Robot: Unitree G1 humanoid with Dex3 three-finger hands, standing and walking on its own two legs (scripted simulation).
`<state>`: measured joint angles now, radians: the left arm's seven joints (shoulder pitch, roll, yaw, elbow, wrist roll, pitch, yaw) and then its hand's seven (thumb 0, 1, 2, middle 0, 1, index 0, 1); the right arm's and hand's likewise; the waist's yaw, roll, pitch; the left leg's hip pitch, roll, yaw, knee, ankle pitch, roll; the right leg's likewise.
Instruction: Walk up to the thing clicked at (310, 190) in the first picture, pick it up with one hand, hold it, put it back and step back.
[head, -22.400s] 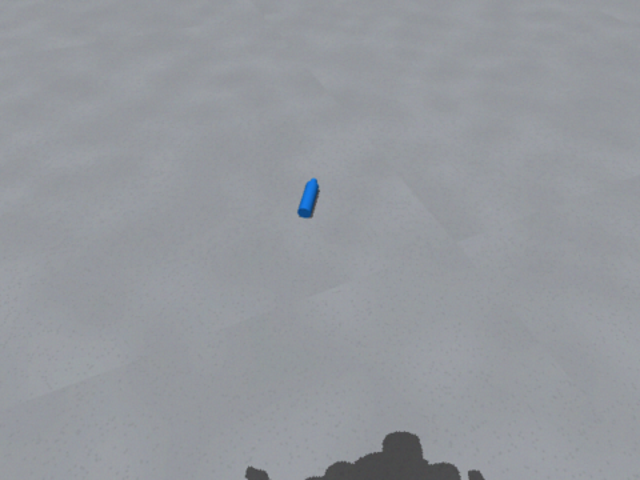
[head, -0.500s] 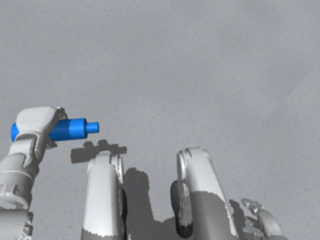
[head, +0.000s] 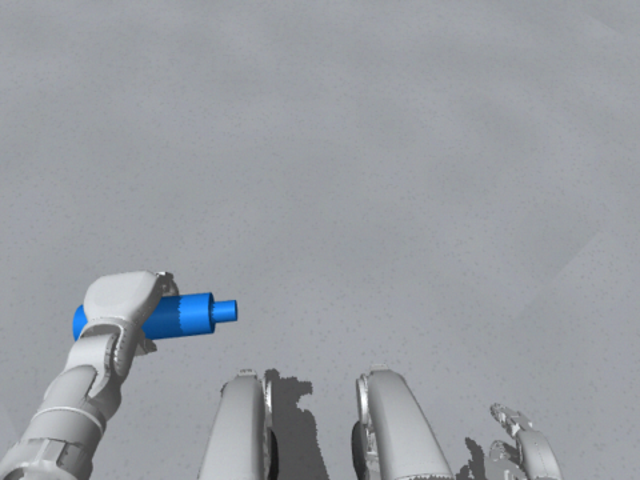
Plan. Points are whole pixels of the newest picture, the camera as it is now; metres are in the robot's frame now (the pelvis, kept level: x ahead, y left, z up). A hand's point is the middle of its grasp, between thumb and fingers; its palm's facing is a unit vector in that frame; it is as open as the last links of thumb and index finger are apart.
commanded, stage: lift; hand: left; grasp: from above
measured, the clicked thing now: (161, 317) +0.34 +0.22 -0.12
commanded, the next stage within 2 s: hold in 0.72 s
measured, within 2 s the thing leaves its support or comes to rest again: neither
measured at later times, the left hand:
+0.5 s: hand (119, 279) +0.34 +0.22 +0.03, palm faces -0.47 -0.07 -0.88, open 8.8 cm
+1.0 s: hand (109, 242) +0.36 +0.21 +0.08, palm faces -0.46 -0.06 -0.89, open 8.8 cm
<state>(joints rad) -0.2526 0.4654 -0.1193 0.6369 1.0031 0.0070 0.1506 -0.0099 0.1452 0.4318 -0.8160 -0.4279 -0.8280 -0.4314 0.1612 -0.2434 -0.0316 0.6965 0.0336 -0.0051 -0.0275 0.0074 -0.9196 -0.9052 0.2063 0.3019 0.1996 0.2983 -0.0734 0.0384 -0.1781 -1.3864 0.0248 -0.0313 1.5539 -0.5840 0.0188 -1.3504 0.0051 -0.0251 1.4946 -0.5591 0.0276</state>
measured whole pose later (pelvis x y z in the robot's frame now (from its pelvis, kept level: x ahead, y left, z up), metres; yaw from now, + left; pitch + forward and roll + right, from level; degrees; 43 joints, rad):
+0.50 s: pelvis +0.04 +0.00 +0.12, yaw +0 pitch +12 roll -2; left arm -0.27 0.38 -0.19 0.81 1.02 0.01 0.16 -0.01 0.13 0.48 -0.82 -0.41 -0.82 -0.42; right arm 0.26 -0.25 -0.03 0.73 0.03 -0.01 -0.03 0.01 -0.92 -0.91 0.21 0.30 0.20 0.30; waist -0.06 0.02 -0.10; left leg -0.76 0.03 0.01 0.98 -0.43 0.01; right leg -0.75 0.01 0.01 0.93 -0.40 0.02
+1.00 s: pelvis +0.06 +0.00 +0.16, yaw +0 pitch +7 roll -1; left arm -0.28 0.37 -0.22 0.80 1.01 0.01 0.12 -0.01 0.14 0.47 -0.83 -0.37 -0.83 -0.39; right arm 0.24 -0.25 -0.05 0.72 0.04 0.02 -0.04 0.01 -0.90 -0.90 0.21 0.30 0.20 0.30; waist -0.04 0.03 -0.06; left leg -0.48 0.02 0.03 0.70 -0.34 0.01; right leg -0.48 0.00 0.02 0.68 -0.32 0.02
